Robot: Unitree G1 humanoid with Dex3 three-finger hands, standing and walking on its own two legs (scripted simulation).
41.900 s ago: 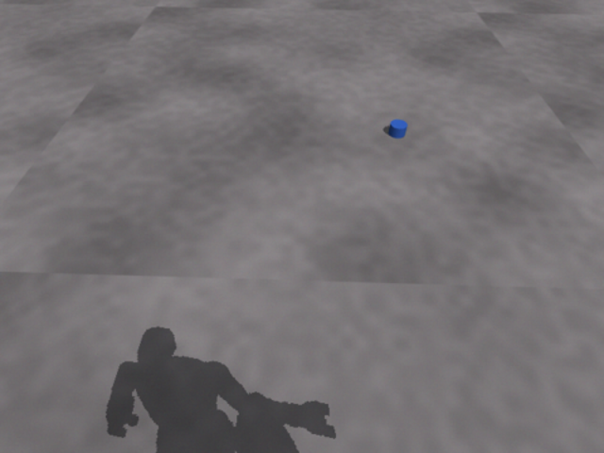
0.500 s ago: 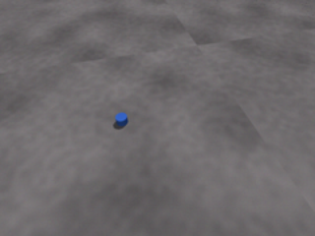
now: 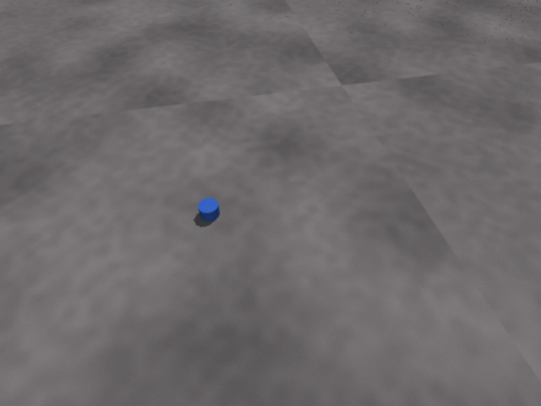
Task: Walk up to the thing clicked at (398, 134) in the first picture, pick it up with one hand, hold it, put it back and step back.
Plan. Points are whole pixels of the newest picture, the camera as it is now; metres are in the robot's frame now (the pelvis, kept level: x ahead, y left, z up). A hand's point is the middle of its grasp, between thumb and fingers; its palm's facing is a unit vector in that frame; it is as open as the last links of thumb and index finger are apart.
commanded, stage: step back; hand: left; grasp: from above
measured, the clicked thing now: (209, 209) +1.08 +0.31 -0.73
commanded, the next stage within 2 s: stand in 0.40 s
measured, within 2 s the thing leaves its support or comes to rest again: neither
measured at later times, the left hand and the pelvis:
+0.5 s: hand out of the picture +0.14 +0.28 -0.14, palm faces -0.01 -0.94 -0.35, open 7.4 cm; pelvis +0.04 +0.03 +0.01, yaw +0 degrees
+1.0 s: hand out of the picture +0.12 +0.27 -0.14, palm faces -0.06 -0.94 -0.34, open 7.4 cm; pelvis +0.04 +0.02 +0.02, yaw -1 degrees
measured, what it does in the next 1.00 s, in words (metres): steps on the spot: left foot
